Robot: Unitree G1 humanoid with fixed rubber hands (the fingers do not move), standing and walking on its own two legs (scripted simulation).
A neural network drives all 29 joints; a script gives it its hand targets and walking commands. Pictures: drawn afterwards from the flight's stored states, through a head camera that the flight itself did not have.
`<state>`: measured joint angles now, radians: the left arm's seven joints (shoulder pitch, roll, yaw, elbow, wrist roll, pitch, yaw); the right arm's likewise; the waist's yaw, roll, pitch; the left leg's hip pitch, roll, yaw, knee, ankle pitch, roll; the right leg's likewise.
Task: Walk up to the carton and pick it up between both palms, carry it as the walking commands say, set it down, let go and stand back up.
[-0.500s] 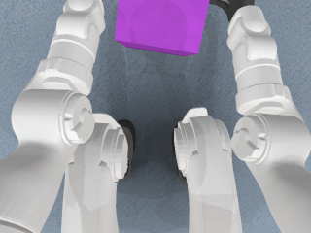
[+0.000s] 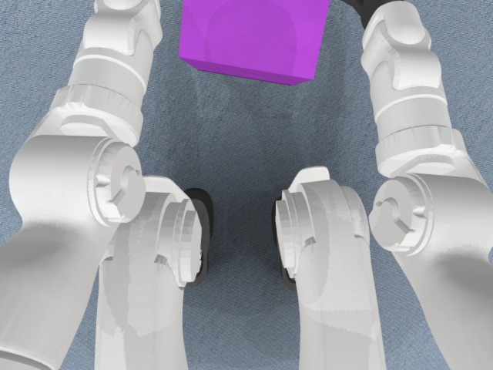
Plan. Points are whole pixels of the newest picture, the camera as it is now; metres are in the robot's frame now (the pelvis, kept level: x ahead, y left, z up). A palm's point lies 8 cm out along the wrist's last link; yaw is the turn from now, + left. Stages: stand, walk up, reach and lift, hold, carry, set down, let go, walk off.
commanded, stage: set down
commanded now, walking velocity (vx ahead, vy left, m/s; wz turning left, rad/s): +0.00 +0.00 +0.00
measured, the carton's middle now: out of the picture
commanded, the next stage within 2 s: let go in 1.82 s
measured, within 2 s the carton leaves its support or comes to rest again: neither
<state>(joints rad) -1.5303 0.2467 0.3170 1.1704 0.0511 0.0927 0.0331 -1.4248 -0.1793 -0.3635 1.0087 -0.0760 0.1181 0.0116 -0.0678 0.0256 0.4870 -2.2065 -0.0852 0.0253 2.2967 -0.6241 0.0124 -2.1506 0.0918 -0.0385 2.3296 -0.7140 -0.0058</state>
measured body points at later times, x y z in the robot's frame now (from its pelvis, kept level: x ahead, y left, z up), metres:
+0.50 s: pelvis -0.01 +0.00 +0.01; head +0.36 -0.01 +0.25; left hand +0.54 +0.14 -0.19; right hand +0.52 -0.21 -0.18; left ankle +0.11 +0.10 -0.32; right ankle +0.09 -0.11 -0.32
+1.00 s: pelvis -0.02 +0.00 +0.10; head +0.35 -0.01 +0.34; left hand +0.56 +0.13 -0.06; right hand +0.53 -0.20 -0.04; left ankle +0.11 +0.10 -0.32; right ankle +0.09 -0.11 -0.32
